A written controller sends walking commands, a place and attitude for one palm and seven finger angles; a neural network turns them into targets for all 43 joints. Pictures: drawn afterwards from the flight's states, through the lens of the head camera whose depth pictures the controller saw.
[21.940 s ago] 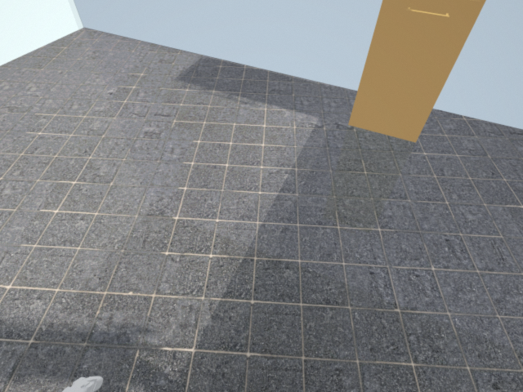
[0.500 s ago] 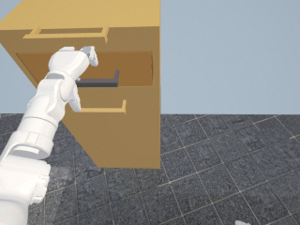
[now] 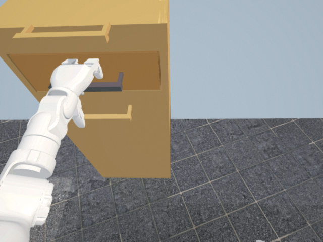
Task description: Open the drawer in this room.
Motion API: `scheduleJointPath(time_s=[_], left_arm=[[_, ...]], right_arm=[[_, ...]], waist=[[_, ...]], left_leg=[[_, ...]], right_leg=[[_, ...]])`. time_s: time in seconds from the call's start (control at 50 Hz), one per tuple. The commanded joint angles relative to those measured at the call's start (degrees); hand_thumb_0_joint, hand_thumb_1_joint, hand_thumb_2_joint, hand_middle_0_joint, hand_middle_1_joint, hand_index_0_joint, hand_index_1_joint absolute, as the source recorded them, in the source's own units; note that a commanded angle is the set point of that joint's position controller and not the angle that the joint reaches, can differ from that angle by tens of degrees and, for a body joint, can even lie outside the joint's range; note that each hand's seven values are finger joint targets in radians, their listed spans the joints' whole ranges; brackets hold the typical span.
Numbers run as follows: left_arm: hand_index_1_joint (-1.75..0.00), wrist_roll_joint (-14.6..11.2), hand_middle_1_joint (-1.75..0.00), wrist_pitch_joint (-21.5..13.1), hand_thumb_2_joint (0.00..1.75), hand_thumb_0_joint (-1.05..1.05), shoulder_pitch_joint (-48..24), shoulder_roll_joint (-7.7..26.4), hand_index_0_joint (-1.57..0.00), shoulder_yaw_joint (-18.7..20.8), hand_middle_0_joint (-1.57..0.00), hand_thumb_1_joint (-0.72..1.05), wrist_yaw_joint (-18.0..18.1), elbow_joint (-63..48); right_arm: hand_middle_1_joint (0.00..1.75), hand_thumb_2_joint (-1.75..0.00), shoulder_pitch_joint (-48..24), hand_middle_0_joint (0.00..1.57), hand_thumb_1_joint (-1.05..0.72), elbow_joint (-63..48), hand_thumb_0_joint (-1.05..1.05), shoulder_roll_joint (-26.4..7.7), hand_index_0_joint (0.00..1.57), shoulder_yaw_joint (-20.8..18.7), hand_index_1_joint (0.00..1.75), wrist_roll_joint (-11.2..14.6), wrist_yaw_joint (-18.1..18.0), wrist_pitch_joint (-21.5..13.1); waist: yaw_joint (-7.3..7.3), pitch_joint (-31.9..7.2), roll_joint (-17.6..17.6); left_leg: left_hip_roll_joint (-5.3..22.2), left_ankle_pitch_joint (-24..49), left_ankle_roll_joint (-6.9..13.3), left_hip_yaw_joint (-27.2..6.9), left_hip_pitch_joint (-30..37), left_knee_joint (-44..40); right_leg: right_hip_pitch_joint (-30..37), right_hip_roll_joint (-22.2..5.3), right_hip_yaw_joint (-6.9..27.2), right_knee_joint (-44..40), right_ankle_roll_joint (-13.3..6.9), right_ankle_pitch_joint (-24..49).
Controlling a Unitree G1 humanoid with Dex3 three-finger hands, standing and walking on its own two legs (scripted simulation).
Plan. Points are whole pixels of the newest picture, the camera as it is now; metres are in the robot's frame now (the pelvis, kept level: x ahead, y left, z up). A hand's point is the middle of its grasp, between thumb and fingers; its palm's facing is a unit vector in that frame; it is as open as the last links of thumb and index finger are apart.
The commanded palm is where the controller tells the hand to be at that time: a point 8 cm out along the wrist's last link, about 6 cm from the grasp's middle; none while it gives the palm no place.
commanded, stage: lower the fingers behind the handle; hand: left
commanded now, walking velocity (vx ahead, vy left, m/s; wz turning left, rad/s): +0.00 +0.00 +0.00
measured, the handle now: (87, 81) +0.50 +0.23 +0.10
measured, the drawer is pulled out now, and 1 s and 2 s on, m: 0.00 0.00 0.01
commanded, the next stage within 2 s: close the thumb around the handle in 0.76 s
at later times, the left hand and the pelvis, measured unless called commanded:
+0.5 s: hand (86, 101) +0.45 +0.23 +0.08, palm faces -0.03 -0.01 -1.00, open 13.8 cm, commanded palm +0.43 +0.24 +0.14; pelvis -0.01 +0.00 +0.00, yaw +0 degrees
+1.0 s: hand (86, 100) +0.45 +0.23 +0.08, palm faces -0.02 +0.00 -1.00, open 13.4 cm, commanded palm +0.43 +0.24 +0.14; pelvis -0.01 +0.00 -0.01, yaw +0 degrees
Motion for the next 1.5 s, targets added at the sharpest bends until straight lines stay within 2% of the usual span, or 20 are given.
scheduleJointPath(time_s=[0.0, 0.06, 0.12, 0.24, 0.3, 0.5, 0.56, 0.6, 0.64, 0.84, 0.9, 0.94, 1.04, 1.12, 1.18, 1.26, 1.28, 1.34, 1.46, 1.48], left_arm=[[-1.20, -0.2, -1.20, -0.8, 0.30, 0.00, -23.5, 11.3, -0.30, 4.6, -0.30, -0.50, 3.9, -12.0], [-1.20, 0.6, -1.20, -0.7, 0.30, 0.00, -23.1, 16.2, -0.30, 8.8, -0.30, -0.50, 5.9, -11.0], [-1.20, 1.4, -1.20, -0.3, 0.30, 0.00, -26.2, 13.8, -0.30, 6.3, -0.30, -0.50, 7.7, -9.9], [-1.20, 2.2, -1.20, 0.0, 0.30, 0.00, -27.1, 16.8, -0.30, 8.1, -0.30, -0.50, 8.6, -6.0], [-1.20, 1.8, -1.20, -0.5, 0.30, 0.00, -24.9, 13.4, -0.30, 5.9, -0.30, -0.50, 8.2, -5.5], [-1.20, 2.1, -1.20, -1.5, 0.30, 0.00, -24.1, 16.1, -0.30, 8.7, -0.30, -0.50, 9.8, -6.6], [-1.20, 2.6, -1.20, -1.1, 0.30, 0.00, -25.9, 17.4, -0.30, 9.1, -0.30, -0.50, 10.6, -6.9], [-1.20, 2.5, -1.20, -0.4, 0.30, 0.00, -25.1, 14.7, -0.30, 7.0, -0.30, -0.50, 10.4, -6.2], [-1.20, 2.1, -1.20, 0.1, 0.30, 0.00, -24.3, 15.8, -0.30, 8.2, -0.30, -0.50, 9.9, -4.2], [-1.20, 2.2, -1.20, -1.2, 0.30, 0.00, -26.1, 14.4, -0.30, 6.4, -0.30, -0.50, 8.4, -5.6], [-1.22, 2.4, -1.22, -1.3, 0.37, 0.00, -27.1, 13.5, -0.31, 5.9, -0.31, -0.33, 9.2, -5.8], [-1.23, 2.3, -1.23, -1.3, 0.42, 0.00, -26.6, 15.8, -0.32, 8.0, -0.32, -0.22, 9.6, -5.8], [-1.26, 2.7, -1.26, 0.5, 0.54, 0.00, -26.8, 16.6, -0.34, 8.1, -0.34, 0.06, 9.8, -2.7], [-1.28, 2.5, -1.28, 0.1, 0.64, 0.00, -26.4, 13.9, -0.36, 5.9, -0.36, 0.28, 8.8, -4.7], [-1.30, 1.8, -1.30, -0.2, 0.71, 0.00, -25.8, 14.2, -0.37, 6.3, -0.37, 0.45, 8.2, -3.5], [-1.33, 2.7, -1.33, -1.6, 0.80, 0.00, -26.9, 18.4, -0.38, 9.3, -0.38, 0.68, 8.5, -5.8], [-1.33, 2.3, -1.33, -1.6, 0.83, 0.00, -26.0, 15.7, -0.39, 7.5, -0.39, 0.73, 8.5, -5.9], [-1.35, 2.1, -1.35, -1.6, 0.90, 0.00, -25.7, 15.2, -0.40, 7.5, -0.40, 0.90, 8.9, -5.7], [-1.35, 2.6, -1.35, -0.3, 0.90, 0.00, -26.9, 17.2, -0.40, 8.1, -0.40, 0.90, 9.3, -3.6], [-1.35, 2.6, -1.35, -0.1, 0.90, 0.00, -27.2, 15.4, -0.40, 6.8, -0.40, 0.90, 9.2, -3.8]], right_arm=[[0.30, -0.90, 1.1, 0.20, -0.90, -5.8, 0.00, -7.3, 0.20, -2.7, 0.30, -0.5, -0.1, -1.6], [0.30, -0.90, 1.2, 0.20, -0.90, -5.5, 0.00, -7.6, 0.20, -2.7, 0.30, -0.6, -0.2, -1.6], [0.30, -0.90, 1.3, 0.20, -0.90, -5.1, 0.00, -7.3, 0.20, -2.7, 0.30, -0.7, -0.3, -2.0], [0.30, -0.90, 2.3, 0.20, -0.90, -4.7, 0.00, -7.8, 0.20, -2.7, 0.30, -0.8, -0.9, -2.6], [0.30, -0.90, 2.9, 0.20, -0.90, -4.8, 0.00, -7.6, 0.20, -3.0, 0.30, -0.9, -0.8, -2.7], [0.30, -0.90, 3.0, 0.20, -0.90, -4.6, 0.00, -7.9, 0.20, -3.2, 0.30, -0.9, -0.6, -2.5], [0.30, -0.90, 2.8, 0.20, -0.90, -4.5, 0.00, -7.9, 0.20, -3.2, 0.30, -0.9, -0.6, -2.7], [0.30, -0.90, 2.7, 0.20, -0.90, -4.5, 0.00, -7.7, 0.20, -3.3, 0.30, -0.9, -0.5, -2.8], [0.30, -0.90, 2.9, 0.20, -0.90, -4.5, 0.00, -8.1, 0.20, -3.2, 0.30, -0.7, -0.6, -2.8], [0.30, -0.90, 3.2, 0.20, -0.90, -4.9, 0.00, -8.0, 0.20, -3.1, 0.30, -0.8, -1.0, -2.8], [0.30, -0.90, 3.7, 0.20, -0.90, -4.6, 0.00, -7.6, 0.20, -3.1, 0.30, -1.0, -0.8, -3.0], [0.30, -0.90, 3.6, 0.20, -0.90, -4.7, 0.00, -7.9, 0.20, -3.1, 0.30, -1.1, -0.8, -2.9], [0.30, -0.90, 3.3, 0.20, -0.90, -4.5, 0.00, -8.3, 0.20, -2.7, 0.30, -0.9, -0.8, -2.7], [0.30, -0.90, 3.5, 0.20, -0.90, -5.1, 0.00, -7.8, 0.20, -3.0, 0.30, -0.9, -0.8, -2.8], [0.30, -0.90, 3.9, 0.20, -0.90, -4.9, 0.00, -8.1, 0.20, -2.9, 0.30, -0.8, -1.0, -2.8], [0.30, -0.90, 4.4, 0.20, -0.90, -4.8, 0.00, -8.1, 0.20, -3.0, 0.30, -1.1, -1.3, -2.9], [0.30, -0.90, 4.2, 0.20, -0.90, -5.1, 0.00, -7.8, 0.20, -3.2, 0.30, -1.2, -1.1, -2.9], [0.30, -0.90, 4.2, 0.20, -0.90, -4.8, 0.00, -7.9, 0.20, -3.3, 0.30, -1.0, -0.9, -2.8], [0.30, -0.90, 4.3, 0.20, -0.90, -4.0, 0.00, -8.3, 0.20, -3.0, 0.30, -1.0, -1.1, -2.7], [0.30, -0.90, 4.4, 0.20, -0.90, -4.1, 0.00, -8.1, 0.20, -3.0, 0.30, -1.0, -1.0, -2.7]], waist=[[-0.31, -22.0, -2.7], [0.40, -22.9, -2.4], [-0.87, -22.0, -1.6], [-1.77, -24.2, -2.4], [-1.79, -24.3, -1.6], [-1.38, -22.6, -2.6], [-1.26, -23.7, -0.7], [-1.50, -24.0, 0.0], [-1.77, -22.9, -3.2], [-2.05, -21.9, -1.7], [-2.01, -23.4, -0.4], [-1.59, -24.2, -1.8], [-2.04, -22.3, -3.5], [-1.90, -24.4, -0.4], [-2.49, -22.5, -3.1], [-1.56, -26.1, -1.3], [-1.69, -25.9, -0.2], [-1.97, -24.3, -0.3], [-2.35, -23.7, -1.5], [-2.56, -23.7, -1.5]], left_leg=[[-0.3, 29.5, -0.6, -1.9, -1.4, -0.7], [-0.5, 28.1, -0.4, -1.7, -2.9, -0.8], [-0.6, 25.1, -0.3, -1.5, -3.3, -0.8], [-0.9, 23.4, 0.1, -1.4, -5.0, 0.0], [-0.7, 24.9, 0.1, -1.2, -4.4, 0.6], [-0.6, 22.6, 0.1, -1.5, -6.0, 0.4], [-0.7, 22.7, 0.0, -1.5, -5.8, 0.3], [-0.7, 23.1, -0.2, -1.4, -5.0, 0.5], [-0.7, 21.7, 0.2, -1.4, -6.0, 0.3], [-0.5, 22.3, 0.0, -2.0, -4.6, 0.4], [-0.6, 23.3, -0.3, -2.1, -3.7, 0.9], [-0.7, 23.8, -0.3, -2.1, -4.6, 0.9], [-0.6, 22.0, 0.0, -1.7, -6.9, 0.5], [-0.6, 24.6, -0.2, -1.5, -4.8, 1.1], [-0.6, 22.3, 0.2, -1.5, -5.9, 0.9], [-0.7, 24.9, 0.1, -1.7, -5.5, 1.4], [-0.7, 25.8, 0.0, -1.5, -4.8, 1.7], [-0.6, 26.6, -0.4, -1.9, -4.7, 1.8], [-0.7, 22.8, 0.0, -1.6, -6.3, 1.5], [-0.7, 24.0, -0.1, -1.8, -5.7, 1.5]], right_leg=[[21.8, 1.5, 2.7, 2.7, -2.1, 19.0], [22.8, 1.5, 3.0, 3.1, -2.1, 18.5], [21.2, 1.5, 3.0, 3.0, -2.0, 16.4], [22.4, 1.4, 3.5, 3.4, -1.8, 16.6], [21.3, 1.5, 3.3, 3.8, -1.8, 17.8], [20.2, 1.7, 3.3, 3.7, -1.8, 15.3], [20.9, 1.5, 3.5, 3.8, -1.9, 15.4], [20.1, 1.6, 3.3, 3.8, -1.9, 15.2], [20.9, 1.7, 3.4, 3.3, -1.7, 14.7], [18.4, 1.7, 3.1, 3.2, -1.9, 13.4], [18.1, 1.8, 3.0, 3.7, -2.0, 13.9], [19.7, 1.8, 3.1, 3.9, -2.0, 14.9], [20.1, 1.6, 3.2, 3.8, -1.8, 14.9], [20.2, 1.7, 3.2, 4.2, -1.8, 16.7], [19.6, 1.7, 3.1, 3.6, -1.6, 15.6], [21.4, 1.6, 3.5, 4.7, -1.7, 17.5], [20.8, 1.6, 3.5, 4.6, -1.7, 18.1], [18.9, 1.9, 2.9, 4.6, -1.8, 17.2], [19.5, 1.7, 3.3, 4.2, -1.7, 15.8], [19.0, 1.8, 2.9, 4.5, -1.7, 16.3]])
